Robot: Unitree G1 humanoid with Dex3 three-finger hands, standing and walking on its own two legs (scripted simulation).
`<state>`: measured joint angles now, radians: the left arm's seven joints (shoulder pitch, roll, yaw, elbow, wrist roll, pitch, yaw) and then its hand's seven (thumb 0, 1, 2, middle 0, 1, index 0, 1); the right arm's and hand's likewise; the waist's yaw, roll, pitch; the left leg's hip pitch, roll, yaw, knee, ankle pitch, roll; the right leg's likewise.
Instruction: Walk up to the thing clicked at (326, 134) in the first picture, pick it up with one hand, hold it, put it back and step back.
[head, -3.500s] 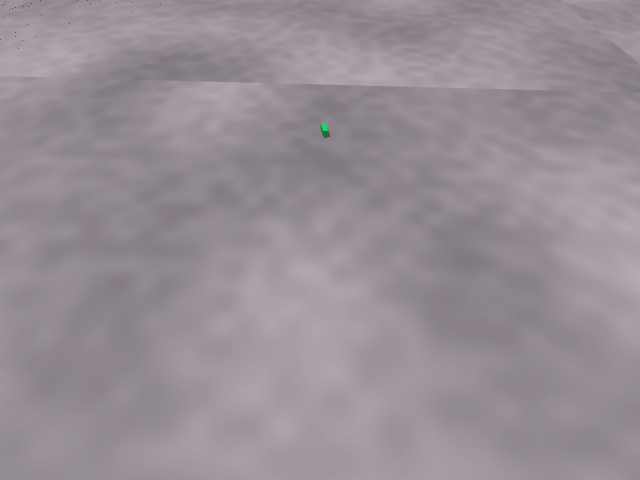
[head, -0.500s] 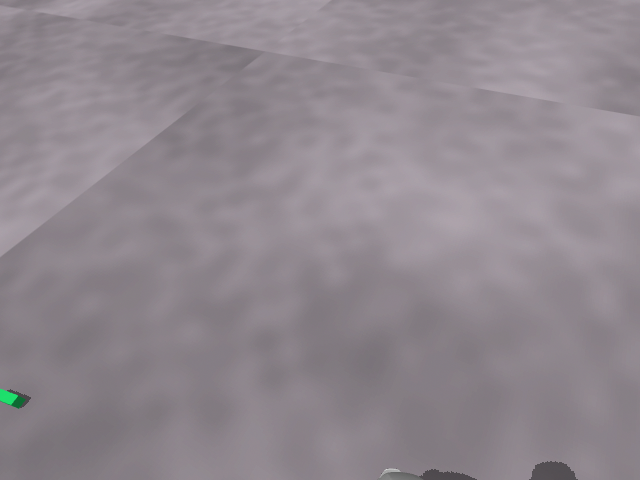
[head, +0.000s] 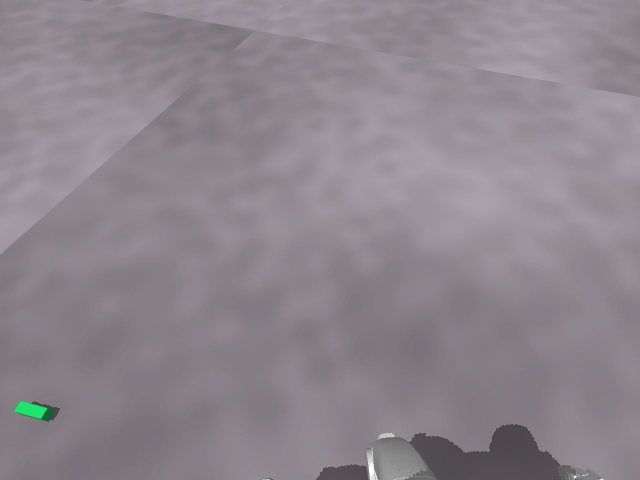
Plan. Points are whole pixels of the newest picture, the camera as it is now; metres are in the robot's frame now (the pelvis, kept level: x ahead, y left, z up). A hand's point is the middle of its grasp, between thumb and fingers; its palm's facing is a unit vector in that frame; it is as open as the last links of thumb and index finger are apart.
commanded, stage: walk up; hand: left
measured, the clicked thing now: (34, 411) +0.47 +0.85 -0.72
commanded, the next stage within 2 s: none
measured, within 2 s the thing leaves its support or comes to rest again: neither
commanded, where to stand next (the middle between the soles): +0.01 +0.70 m, yaw -18 degrees
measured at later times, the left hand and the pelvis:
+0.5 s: hand out of the picture +0.06 +0.58 -0.12, palm faces -0.09 -0.74 -0.67, open 7.4 cm; pelvis -0.02 +0.24 -0.02, yaw -5 degrees
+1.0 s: hand out of the picture +0.05 +0.73 -0.09, palm faces -0.17 -0.77 -0.61, open 7.4 cm; pelvis -0.06 +0.43 +0.00, yaw -8 degrees
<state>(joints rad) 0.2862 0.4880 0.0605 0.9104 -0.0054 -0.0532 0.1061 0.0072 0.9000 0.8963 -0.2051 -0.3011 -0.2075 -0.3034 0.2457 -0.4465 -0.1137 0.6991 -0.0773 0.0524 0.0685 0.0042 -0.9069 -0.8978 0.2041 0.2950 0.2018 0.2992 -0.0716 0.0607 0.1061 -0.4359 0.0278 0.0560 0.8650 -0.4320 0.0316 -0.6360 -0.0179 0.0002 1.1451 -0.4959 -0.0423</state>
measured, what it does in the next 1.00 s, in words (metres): steps to the left: right foot, then left foot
